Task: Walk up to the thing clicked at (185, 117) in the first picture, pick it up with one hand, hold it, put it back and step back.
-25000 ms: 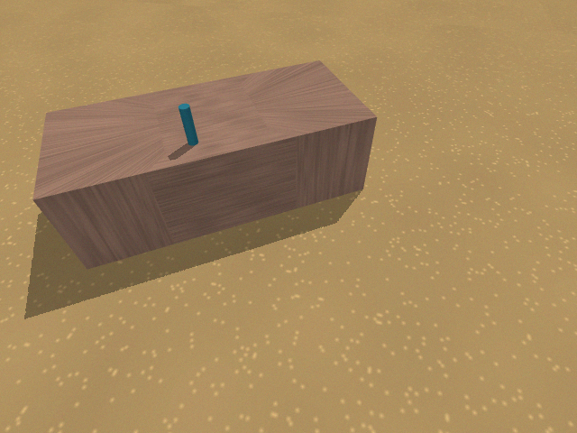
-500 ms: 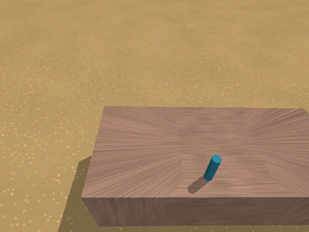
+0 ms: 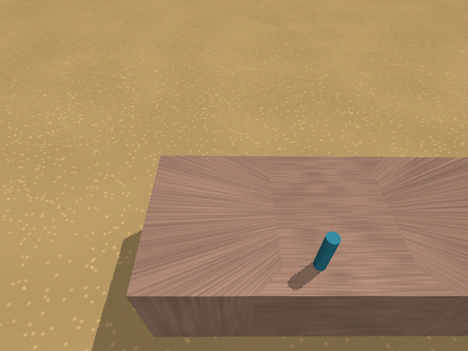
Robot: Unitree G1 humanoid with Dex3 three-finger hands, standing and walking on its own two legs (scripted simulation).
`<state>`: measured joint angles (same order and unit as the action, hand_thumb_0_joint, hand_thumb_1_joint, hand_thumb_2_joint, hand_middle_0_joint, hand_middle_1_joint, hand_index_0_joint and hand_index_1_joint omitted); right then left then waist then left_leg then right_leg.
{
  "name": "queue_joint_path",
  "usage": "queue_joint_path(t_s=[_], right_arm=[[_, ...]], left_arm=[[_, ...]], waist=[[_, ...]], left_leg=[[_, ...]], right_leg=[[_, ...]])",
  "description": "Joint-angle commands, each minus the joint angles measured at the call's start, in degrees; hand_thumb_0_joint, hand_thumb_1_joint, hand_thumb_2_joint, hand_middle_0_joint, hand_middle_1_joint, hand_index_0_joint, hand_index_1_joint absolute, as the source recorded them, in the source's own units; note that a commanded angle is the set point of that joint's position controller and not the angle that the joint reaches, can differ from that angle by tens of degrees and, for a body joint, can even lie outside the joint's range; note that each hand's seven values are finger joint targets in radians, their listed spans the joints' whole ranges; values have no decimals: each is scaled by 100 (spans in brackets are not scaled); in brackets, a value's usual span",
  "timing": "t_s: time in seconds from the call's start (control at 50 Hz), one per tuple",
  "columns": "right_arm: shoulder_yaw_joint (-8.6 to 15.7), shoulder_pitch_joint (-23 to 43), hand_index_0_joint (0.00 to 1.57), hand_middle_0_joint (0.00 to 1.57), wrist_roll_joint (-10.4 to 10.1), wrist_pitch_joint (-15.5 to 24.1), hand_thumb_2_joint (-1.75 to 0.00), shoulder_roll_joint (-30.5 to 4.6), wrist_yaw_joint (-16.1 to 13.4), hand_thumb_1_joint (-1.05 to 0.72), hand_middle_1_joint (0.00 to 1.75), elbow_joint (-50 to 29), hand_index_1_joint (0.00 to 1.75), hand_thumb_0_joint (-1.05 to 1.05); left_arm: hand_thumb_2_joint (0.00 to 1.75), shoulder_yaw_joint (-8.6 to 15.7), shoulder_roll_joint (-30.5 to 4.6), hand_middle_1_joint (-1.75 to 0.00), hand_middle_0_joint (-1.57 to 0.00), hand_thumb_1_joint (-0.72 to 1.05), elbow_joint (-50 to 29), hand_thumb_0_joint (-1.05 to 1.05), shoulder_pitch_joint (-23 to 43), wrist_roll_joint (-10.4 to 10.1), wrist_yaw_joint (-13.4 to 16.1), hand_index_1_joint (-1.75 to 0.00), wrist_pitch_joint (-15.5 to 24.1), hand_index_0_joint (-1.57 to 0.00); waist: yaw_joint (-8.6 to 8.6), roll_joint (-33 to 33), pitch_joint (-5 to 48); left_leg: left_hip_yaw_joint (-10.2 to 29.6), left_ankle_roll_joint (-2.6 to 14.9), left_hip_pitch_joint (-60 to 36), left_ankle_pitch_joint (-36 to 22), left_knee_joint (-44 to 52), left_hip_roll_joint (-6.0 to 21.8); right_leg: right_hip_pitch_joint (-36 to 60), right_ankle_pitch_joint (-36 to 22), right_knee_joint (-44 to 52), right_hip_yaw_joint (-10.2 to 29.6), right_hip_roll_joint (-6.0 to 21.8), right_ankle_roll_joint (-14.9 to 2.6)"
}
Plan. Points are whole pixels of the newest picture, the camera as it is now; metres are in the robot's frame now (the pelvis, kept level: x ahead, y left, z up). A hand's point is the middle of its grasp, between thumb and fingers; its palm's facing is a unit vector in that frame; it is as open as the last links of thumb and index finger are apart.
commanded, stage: home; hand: right
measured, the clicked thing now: (325, 252) +0.46 -0.25 -0.28
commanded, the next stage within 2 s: stand in 0.18 s
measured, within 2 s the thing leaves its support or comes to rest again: neither
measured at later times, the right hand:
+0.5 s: hand out of the picture +0.08 -0.26 -0.15, palm faces -0.02 +0.93 -0.37, open 15.1 cm
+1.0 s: hand out of the picture +0.08 -0.26 -0.15, palm faces -0.02 +0.93 -0.36, open 7.5 cm
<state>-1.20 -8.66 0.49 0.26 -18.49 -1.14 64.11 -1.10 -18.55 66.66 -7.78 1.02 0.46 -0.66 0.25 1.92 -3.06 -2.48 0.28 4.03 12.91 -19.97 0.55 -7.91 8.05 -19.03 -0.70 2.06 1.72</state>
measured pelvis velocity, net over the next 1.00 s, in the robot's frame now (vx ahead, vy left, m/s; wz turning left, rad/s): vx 0.01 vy -0.01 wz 0.00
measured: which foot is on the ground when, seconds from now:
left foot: down 0.00-1.00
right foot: down 0.00-1.00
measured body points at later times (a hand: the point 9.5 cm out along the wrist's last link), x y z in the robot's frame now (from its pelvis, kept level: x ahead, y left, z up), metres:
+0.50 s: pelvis +0.01 +0.00 +0.00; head +0.02 +0.01 +0.45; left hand +0.09 +0.29 -0.14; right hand +0.08 -0.30 -0.13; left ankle -0.02 +0.11 -0.75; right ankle +0.03 -0.14 -0.75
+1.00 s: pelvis +0.01 -0.01 +0.00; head +0.02 +0.00 +0.45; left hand +0.09 +0.28 -0.14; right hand +0.08 -0.31 -0.13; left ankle -0.02 +0.11 -0.75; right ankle +0.03 -0.14 -0.75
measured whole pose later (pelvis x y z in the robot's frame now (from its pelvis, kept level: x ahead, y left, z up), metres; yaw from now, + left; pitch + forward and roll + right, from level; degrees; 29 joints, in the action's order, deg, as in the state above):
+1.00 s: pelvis +0.01 -0.01 +0.00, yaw +0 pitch -2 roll +0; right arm -0.1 -7.5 0.5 0.1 -19.2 -0.5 64.6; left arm -0.7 -19.4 65.6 -5.9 0.8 0.4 0.1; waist -0.3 1.1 -3.0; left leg -2.2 -0.6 2.8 12.7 -17.8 1.3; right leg -7.1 8.5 -17.9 -1.1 1.3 1.0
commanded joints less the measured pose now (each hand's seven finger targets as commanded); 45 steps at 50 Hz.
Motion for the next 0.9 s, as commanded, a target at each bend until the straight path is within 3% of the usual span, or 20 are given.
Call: queue_joint_path(t_s=[0.0,0.18,0.26,0.3,0.32,0.42,0.48,0.62,0.78,0.88], right_arm=[[256,177,5,5,5,115,-4,-1318,-57,56,5,-287,5,0],[278,227,5,5,-2,125,-5,-1341,-58,55,5,-289,5,0],[289,257,5,5,3,117,-5,-1348,-61,56,5,-280,5,0],[280,271,20,20,6,112,-21,-1312,-50,40,21,-283,21,0],[294,294,20,20,13,111,-29,-1337,-51,32,29,-287,29,0],[291,299,20,20,13,108,-69,-1317,-33,-8,30,-281,30,0],[301,284,20,20,9,122,-90,-1338,-30,-32,30,-285,30,0],[322,299,20,20,9,114,-90,-1339,-20,-88,30,-265,30,0],[337,303,20,20,16,98,-90,-1347,-6,-90,30,-247,30,0],[361,305,20,20,18,97,-90,-1363,10,-90,30,-264,30,0]], left_arm=[[90,206,-1050,-30,-20,90,-291,0,148,-11,31,-30,126,-20],[90,249,-1109,-30,-20,90,-351,0,298,-19,46,-30,146,-20],[90,255,-1109,-30,-20,90,-370,0,341,-23,42,-30,144,-20],[90,259,-1126,-30,-20,90,-372,0,383,-24,41,-30,147,-20],[90,271,-1154,-30,-20,90,-378,0,401,-21,42,-30,150,-20],[90,268,-1174,-30,-20,90,-392,0,415,-27,29,-30,160,-20],[90,270,-1167,-30,-20,90,-427,0,442,-25,32,-30,171,-20],[90,254,-1170,-30,-20,90,-421,0,424,-28,35,-30,184,-20],[90,270,-1211,-30,-20,90,-435,0,409,-27,37,-30,197,-20],[90,270,-1219,-30,-20,90,-457,0,403,-27,37,-30,213,-20]], waist=[[18,-174,220],[-19,-174,485],[-17,-186,472],[-24,-175,379],[-28,-166,411],[-25,-181,348],[-39,-232,492],[-41,-208,499],[-23,-178,329],[-33,-201,425]], left_leg=[[610,71,363,-691,516,675],[587,53,123,-1371,454,739],[562,52,70,-1408,436,748],[563,31,185,-1193,512,724],[566,32,116,-1210,509,740],[563,7,195,-926,553,715],[564,16,166,-1178,508,743],[551,18,52,-1324,498,762],[544,29,170,-863,552,729],[537,46,104,-934,530,754]], right_leg=[[281,-434,279,515,476,-170],[448,-1052,168,492,547,-202],[428,-1132,190,487,556,-213],[422,-928,247,480,532,-186],[406,-929,231,496,542,-202],[371,-657,307,506,530,-207],[472,-946,242,516,567,-228],[420,-1058,224,479,558,-241],[350,-788,357,527,549,-222],[375,-805,325,525,557,-259]])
